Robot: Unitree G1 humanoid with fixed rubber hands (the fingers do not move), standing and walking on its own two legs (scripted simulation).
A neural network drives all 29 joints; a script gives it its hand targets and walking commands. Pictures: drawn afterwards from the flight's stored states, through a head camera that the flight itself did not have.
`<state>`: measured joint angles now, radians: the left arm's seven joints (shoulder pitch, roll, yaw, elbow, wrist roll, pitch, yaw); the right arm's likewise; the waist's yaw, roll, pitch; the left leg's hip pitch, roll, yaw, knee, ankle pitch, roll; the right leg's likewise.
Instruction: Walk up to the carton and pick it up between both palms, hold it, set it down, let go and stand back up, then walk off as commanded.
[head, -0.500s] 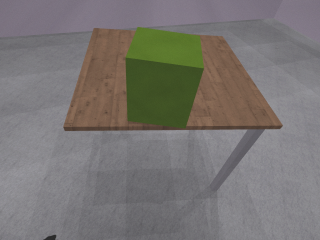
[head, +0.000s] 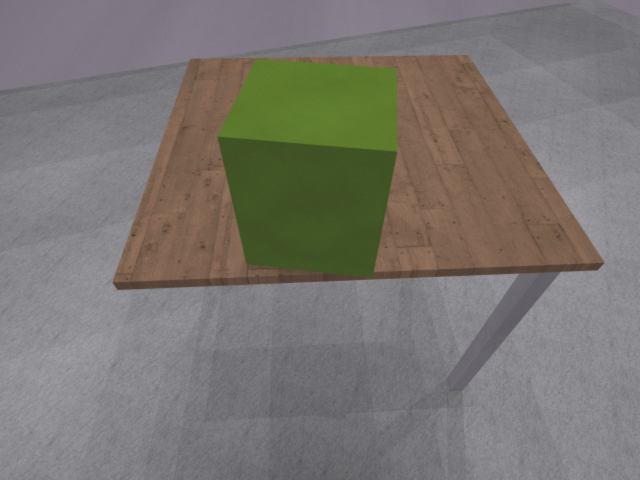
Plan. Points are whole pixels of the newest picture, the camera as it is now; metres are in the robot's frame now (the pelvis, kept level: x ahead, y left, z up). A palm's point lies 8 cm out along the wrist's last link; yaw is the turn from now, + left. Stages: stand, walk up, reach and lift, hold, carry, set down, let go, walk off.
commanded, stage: walk up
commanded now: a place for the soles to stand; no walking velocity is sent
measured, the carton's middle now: (316, 172) +0.55 +0.02 +0.07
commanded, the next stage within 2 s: none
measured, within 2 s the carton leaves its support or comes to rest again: neither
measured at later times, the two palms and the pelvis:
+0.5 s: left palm out of the picture +0.12 +0.27 -0.09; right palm out of the picture +0.05 -0.35 -0.08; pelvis +0.02 -0.03 -0.01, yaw -2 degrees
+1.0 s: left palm out of the picture +0.13 +0.26 -0.10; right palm out of the picture +0.07 -0.36 -0.08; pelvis +0.02 -0.04 -0.01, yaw -2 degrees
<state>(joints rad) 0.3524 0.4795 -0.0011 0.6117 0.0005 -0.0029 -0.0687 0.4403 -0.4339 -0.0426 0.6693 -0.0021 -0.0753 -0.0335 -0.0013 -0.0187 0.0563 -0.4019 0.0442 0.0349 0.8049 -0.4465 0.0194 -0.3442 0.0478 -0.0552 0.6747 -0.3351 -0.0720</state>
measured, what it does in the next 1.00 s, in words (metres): steps on the spot: left foot, then right foot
